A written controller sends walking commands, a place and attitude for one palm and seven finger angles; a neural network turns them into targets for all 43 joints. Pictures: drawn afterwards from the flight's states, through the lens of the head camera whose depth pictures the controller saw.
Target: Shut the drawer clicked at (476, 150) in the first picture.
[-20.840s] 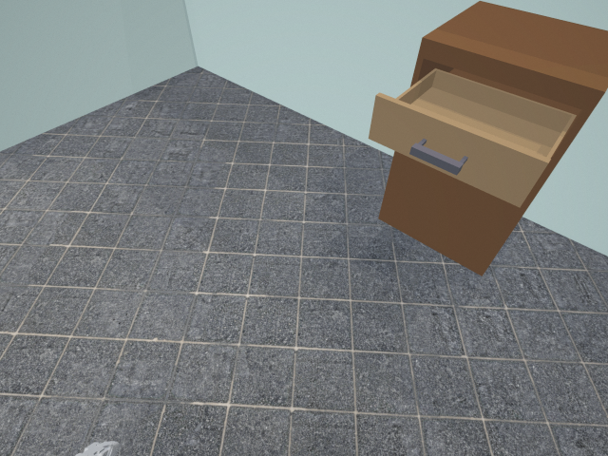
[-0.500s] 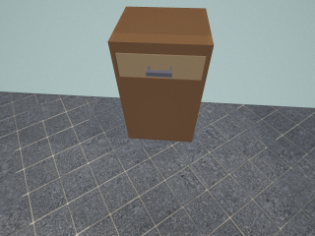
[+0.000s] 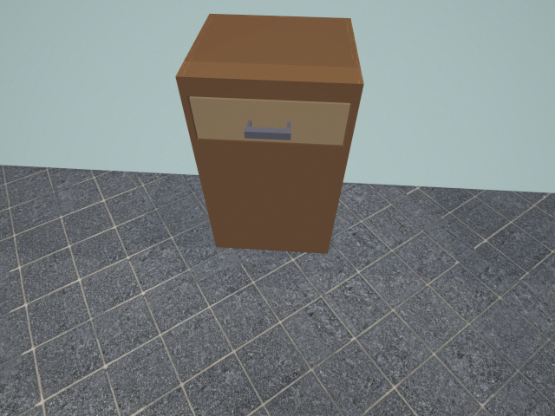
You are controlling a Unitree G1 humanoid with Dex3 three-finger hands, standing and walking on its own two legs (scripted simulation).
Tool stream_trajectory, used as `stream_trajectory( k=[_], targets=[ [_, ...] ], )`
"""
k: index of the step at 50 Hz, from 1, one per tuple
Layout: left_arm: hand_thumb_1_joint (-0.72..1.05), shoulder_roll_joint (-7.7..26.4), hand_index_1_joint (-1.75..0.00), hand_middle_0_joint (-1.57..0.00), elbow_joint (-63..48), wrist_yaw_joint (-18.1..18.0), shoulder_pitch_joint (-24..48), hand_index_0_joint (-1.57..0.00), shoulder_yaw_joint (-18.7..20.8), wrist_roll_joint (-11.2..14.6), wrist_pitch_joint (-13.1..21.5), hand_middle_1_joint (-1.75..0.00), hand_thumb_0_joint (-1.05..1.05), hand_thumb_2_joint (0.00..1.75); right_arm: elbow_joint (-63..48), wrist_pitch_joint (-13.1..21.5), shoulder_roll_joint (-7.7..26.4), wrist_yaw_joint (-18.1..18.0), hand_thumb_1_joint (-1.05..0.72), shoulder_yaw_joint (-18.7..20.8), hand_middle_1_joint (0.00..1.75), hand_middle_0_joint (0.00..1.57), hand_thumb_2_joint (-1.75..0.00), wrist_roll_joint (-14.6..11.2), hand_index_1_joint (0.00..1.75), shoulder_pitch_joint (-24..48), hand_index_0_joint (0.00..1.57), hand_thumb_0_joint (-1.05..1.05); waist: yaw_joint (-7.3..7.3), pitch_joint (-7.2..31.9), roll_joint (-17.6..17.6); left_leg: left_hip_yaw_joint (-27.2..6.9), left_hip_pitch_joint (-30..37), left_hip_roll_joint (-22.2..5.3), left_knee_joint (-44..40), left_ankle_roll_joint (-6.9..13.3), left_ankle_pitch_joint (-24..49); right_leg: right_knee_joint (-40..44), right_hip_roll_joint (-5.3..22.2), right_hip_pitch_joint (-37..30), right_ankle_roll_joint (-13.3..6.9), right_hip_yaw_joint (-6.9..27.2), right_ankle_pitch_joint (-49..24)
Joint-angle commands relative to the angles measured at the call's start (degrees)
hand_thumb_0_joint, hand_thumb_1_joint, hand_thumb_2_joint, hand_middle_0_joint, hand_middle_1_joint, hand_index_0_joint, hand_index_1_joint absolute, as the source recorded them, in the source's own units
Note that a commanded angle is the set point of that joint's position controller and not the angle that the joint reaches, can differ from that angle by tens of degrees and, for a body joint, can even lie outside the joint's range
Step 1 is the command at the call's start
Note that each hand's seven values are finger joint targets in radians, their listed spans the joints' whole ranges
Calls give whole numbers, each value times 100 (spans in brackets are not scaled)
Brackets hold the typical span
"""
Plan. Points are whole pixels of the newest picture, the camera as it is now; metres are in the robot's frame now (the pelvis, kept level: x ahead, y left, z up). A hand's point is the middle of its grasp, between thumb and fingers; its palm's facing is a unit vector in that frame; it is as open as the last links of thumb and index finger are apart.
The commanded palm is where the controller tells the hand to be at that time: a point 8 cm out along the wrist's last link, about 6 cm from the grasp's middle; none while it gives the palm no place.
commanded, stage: look to check the result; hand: left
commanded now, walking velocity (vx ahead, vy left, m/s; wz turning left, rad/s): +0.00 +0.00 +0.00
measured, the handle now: (268, 128) +0.86 +0.06 -0.10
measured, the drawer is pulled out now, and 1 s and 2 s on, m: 0.00 0.00 0.00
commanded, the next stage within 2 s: stand and wait in 0.48 s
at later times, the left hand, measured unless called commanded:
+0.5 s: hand out of the picture +0.01 +0.16 -0.17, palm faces +0.02 -0.98 -0.21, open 7.4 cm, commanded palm none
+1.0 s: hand out of the picture +0.03 +0.17 -0.17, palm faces +0.02 -0.97 -0.24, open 7.4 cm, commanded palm none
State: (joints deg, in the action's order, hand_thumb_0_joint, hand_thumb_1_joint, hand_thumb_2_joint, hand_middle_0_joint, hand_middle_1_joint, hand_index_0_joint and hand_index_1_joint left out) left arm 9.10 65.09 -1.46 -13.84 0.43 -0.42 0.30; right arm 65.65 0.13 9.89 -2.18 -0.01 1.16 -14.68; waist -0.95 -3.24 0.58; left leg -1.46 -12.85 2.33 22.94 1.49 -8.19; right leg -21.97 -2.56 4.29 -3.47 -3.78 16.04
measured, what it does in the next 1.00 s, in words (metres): stands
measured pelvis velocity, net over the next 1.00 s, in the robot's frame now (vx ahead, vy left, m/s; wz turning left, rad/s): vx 0.02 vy -0.02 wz -0.01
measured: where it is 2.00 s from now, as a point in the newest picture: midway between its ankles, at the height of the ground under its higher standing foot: outside the picture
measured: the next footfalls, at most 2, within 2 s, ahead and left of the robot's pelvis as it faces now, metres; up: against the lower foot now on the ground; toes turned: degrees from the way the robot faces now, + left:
none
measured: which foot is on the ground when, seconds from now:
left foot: down 0.00-1.00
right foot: down 0.00-1.00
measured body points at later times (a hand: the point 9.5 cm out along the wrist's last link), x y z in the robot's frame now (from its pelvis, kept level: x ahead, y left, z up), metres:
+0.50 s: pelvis +0.01 -0.02 +0.00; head +0.02 -0.02 +0.45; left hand +0.01 +0.21 -0.16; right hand +0.01 -0.25 -0.16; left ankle +0.05 +0.10 -0.74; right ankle -0.04 -0.08 -0.74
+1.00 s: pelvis +0.02 -0.02 +0.00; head +0.03 -0.03 +0.45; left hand +0.03 +0.22 -0.15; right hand +0.02 -0.26 -0.16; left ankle +0.05 +0.10 -0.74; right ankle -0.04 -0.08 -0.74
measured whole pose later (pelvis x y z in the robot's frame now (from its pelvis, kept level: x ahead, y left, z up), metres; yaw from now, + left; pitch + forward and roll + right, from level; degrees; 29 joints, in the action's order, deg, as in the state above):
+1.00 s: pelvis +0.02 -0.02 +0.00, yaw -1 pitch -2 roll +1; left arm 10.5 65.1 -1.7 -14.0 0.9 -0.3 0.3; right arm 65.8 0.0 11.2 -2.6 0.0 1.0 -13.7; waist -0.6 -3.6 0.6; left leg -1.6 -10.9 0.8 23.0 -0.2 -9.8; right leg -19.9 -4.1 1.5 -5.0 -3.5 16.4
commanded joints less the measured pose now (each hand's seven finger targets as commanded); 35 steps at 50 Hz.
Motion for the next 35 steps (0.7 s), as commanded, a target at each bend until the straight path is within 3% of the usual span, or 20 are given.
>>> stream_trajectory(
  k=[1, 35],
  targets=[
    [90, 687, -30, -20, -100, -80, -392, -20, 146, 20, 83, -30, 0, 90, -150, 61, 601, -72, -90, 120, 30, 20, -90, -24, 30, -307, 20, 0, 47, -16, -10, -593, 289, -717, -190, 155, 771, 575, 878, 350, -33, 710, -767],
    [90, 782, -30, -20, -115, -103, -392, -20, 181, 27, 88, -30, 0, 90, -139, 52, 687, -111, -90, 121, 30, 20, -90, -42, 30, -228, 20, 0, 62, -100, -109, -446, 367, -742, -95, 112, 886, 640, 886, 186, 130, 715, -1420]
  ],
)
